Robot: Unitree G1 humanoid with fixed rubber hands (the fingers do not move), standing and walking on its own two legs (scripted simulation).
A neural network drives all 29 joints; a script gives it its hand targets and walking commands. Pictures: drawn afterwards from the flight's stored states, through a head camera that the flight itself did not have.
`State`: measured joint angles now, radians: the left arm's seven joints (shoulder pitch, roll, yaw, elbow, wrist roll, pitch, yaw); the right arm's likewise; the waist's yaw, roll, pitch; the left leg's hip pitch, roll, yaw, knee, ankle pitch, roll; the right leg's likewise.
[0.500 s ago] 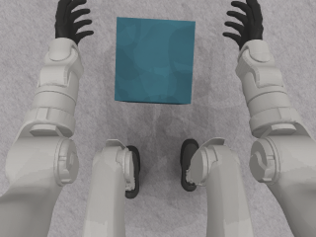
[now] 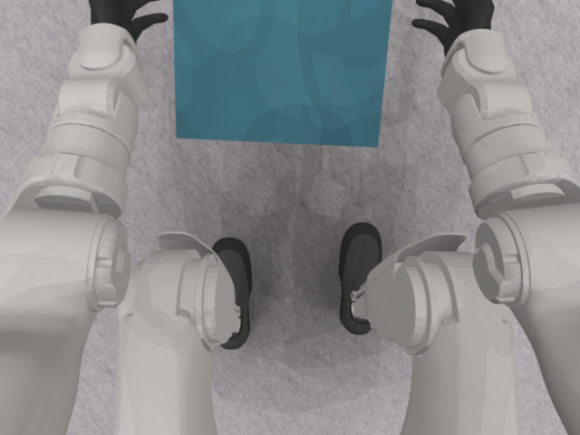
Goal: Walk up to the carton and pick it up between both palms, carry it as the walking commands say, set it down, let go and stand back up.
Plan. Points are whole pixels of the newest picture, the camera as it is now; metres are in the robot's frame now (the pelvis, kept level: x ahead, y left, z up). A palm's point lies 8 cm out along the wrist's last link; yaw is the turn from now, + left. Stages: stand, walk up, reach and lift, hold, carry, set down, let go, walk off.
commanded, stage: reach and lift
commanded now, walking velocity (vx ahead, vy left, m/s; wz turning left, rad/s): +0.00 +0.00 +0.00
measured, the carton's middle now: (282, 57) +0.52 +0.02 -0.26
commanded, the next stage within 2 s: none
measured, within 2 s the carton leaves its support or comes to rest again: leaves its support in 1.50 s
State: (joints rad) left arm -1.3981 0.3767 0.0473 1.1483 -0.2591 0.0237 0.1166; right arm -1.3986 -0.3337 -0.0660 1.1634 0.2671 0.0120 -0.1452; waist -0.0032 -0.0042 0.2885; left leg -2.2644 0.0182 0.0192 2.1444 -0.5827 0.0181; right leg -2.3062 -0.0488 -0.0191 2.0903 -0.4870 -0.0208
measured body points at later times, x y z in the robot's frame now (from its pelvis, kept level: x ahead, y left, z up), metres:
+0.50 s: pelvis +0.00 +0.00 -0.01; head +0.37 +0.00 +0.24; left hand +0.55 +0.18 -0.19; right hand +0.55 -0.17 -0.20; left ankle +0.10 +0.11 -0.35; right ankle +0.13 -0.12 -0.35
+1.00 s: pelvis +0.00 +0.00 +0.00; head +0.38 +0.01 +0.23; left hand +0.55 +0.16 -0.20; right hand +0.55 -0.13 -0.20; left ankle +0.10 +0.11 -0.35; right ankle +0.13 -0.12 -0.35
